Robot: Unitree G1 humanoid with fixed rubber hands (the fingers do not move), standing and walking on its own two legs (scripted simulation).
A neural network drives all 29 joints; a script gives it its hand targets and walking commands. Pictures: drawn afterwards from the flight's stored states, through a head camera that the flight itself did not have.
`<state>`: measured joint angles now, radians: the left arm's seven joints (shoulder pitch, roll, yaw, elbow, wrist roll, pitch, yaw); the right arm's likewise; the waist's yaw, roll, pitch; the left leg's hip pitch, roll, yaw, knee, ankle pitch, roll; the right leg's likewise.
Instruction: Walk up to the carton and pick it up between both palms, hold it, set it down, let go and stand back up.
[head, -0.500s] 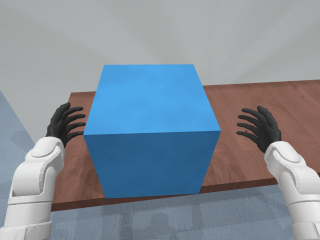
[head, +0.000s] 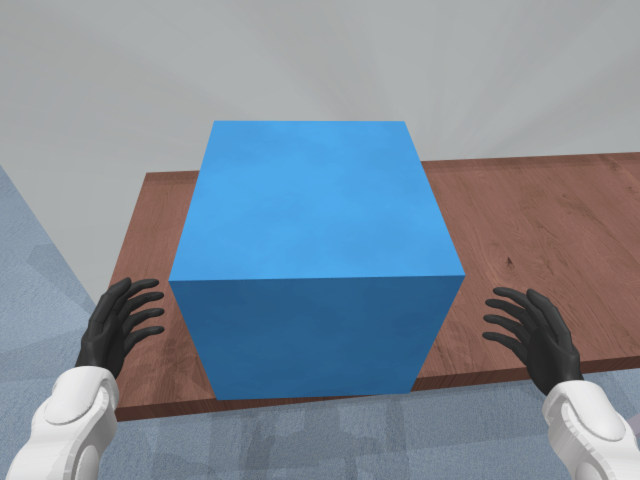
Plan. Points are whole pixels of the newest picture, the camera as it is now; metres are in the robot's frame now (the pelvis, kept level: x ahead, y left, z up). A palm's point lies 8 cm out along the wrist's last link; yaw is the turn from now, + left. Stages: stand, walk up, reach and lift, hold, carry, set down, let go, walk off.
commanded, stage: set down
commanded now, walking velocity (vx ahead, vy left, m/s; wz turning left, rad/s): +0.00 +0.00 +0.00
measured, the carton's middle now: (312, 258) +0.42 +0.04 +0.06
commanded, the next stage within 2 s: let go in 1.56 s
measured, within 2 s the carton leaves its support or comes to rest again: neither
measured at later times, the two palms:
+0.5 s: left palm (107, 452) +0.17 +0.24 +0.02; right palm (550, 448) +0.18 -0.23 +0.03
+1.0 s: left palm (123, 462) +0.17 +0.24 -0.02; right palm (497, 458) +0.19 -0.20 -0.05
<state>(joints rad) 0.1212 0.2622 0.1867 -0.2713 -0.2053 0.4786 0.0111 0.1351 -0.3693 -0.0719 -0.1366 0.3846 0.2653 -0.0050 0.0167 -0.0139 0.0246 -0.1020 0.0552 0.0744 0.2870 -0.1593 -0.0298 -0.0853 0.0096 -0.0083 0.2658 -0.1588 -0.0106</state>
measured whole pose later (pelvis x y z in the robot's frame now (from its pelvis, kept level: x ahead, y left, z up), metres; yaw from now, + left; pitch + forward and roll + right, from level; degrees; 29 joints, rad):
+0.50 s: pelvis +0.01 +0.00 +0.00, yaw +1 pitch -3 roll +0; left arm 0.43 0.26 0.03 -0.05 -0.19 -0.02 0.03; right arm 0.48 -0.27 -0.05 -0.05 0.27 -0.07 0.04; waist 0.05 -0.01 0.04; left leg -0.07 0.05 0.05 0.30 -0.18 -0.03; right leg -0.04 0.01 -0.03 0.28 -0.19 -0.01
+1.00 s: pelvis -0.01 +0.01 -0.01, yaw +2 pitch -6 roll +0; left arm 0.21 0.20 0.01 0.32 -0.10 0.02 -0.02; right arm 0.18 -0.20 -0.02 0.47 0.07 -0.10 0.00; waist 0.03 0.03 0.04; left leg -0.09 0.03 0.04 0.40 -0.21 -0.02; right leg -0.07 -0.01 -0.04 0.39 -0.23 0.00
